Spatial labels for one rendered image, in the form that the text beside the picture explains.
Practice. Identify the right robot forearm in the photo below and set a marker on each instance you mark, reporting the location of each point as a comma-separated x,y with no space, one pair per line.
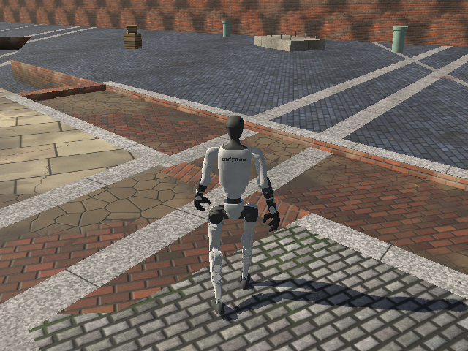
269,198

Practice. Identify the left robot forearm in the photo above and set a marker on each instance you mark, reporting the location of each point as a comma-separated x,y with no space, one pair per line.
200,190

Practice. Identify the robot left hand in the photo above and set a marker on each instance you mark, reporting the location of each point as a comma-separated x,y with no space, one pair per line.
197,203

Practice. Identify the robot right thigh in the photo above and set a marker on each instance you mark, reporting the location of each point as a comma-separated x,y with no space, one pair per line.
250,220

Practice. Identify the right robot upper arm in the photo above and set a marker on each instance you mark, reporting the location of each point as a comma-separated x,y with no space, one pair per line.
257,154

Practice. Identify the right robot shin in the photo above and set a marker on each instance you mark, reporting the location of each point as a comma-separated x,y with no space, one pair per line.
246,258

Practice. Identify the left robot upper arm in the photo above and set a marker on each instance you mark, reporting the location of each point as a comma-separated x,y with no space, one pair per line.
208,164

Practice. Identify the robot right hand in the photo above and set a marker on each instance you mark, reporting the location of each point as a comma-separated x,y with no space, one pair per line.
274,222

